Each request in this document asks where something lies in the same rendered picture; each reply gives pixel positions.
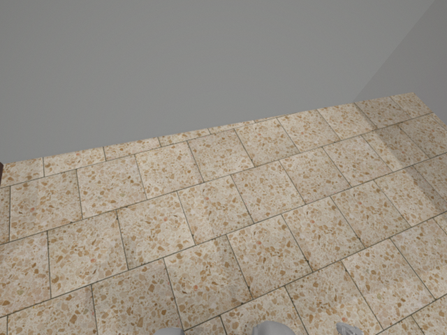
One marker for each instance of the robot right thigh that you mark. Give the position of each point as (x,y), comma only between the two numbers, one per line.
(272,328)

